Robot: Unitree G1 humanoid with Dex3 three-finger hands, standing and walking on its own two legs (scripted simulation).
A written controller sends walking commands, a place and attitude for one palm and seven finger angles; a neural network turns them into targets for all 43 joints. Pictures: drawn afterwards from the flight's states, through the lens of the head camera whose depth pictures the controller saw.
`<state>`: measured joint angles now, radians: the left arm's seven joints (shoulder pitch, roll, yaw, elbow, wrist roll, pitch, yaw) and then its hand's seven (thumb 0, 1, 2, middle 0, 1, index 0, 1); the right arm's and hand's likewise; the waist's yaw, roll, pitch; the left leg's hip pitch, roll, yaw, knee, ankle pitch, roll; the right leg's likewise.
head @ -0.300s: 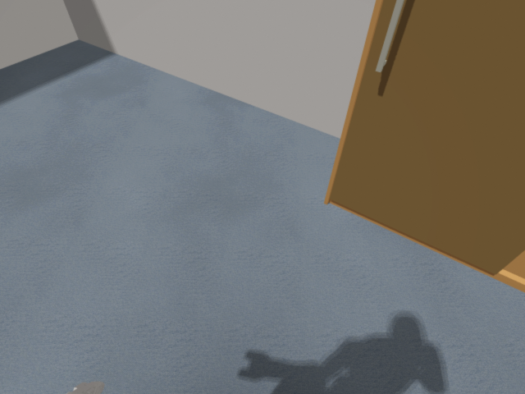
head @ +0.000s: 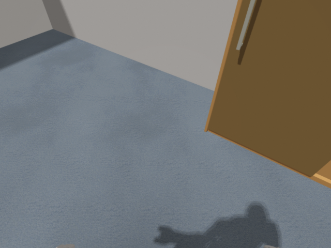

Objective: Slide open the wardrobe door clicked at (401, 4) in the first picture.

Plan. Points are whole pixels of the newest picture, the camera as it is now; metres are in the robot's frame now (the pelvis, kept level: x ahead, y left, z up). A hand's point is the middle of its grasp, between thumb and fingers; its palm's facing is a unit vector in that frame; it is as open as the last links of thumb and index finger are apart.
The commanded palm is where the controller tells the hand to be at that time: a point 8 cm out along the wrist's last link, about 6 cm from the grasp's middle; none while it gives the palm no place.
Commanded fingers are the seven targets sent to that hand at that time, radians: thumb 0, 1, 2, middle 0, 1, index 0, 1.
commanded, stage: stand and wait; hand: left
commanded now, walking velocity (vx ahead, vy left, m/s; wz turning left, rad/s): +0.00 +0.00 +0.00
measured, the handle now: (249, 14) +1.09 -0.33 +0.15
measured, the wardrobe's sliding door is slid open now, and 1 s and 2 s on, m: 0.00 0.00 0.00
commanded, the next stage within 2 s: look at it before walking up in 0.56 s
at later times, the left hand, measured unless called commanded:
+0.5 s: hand out of the picture +0.05 +0.24 -0.15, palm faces -0.04 -0.94 -0.33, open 7.4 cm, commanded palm none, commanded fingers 0.00 0.90 0.90 -0.20 -0.30 -0.20 -0.30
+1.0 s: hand out of the picture +0.07 +0.23 -0.15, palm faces -0.04 -0.94 -0.33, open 7.4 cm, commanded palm none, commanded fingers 0.00 0.90 0.90 -0.20 -0.30 -0.20 -0.30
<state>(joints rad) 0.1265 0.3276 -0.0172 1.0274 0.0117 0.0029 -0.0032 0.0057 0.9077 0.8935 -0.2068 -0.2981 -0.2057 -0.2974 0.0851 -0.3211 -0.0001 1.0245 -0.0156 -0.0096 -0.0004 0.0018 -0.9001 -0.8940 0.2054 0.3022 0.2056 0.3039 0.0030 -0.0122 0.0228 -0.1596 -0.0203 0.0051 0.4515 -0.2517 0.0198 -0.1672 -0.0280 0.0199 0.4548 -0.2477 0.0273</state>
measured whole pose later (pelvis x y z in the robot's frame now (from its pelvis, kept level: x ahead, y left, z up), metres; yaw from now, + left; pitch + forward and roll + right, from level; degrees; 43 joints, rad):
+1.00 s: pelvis -0.01 -0.01 +0.00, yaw +0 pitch -2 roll +0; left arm 0.12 0.34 -0.01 1.09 0.01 -0.01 -0.01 0.01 0.91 0.89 -0.21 -0.30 -0.21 -0.30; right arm 0.10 -0.34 0.00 1.10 -0.01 -0.01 0.00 0.00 -0.90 -0.89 0.20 0.30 0.20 0.30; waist 0.00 -0.01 0.05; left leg -0.15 0.00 -0.01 0.38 -0.20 0.00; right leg -0.16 -0.01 0.01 0.39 -0.20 0.01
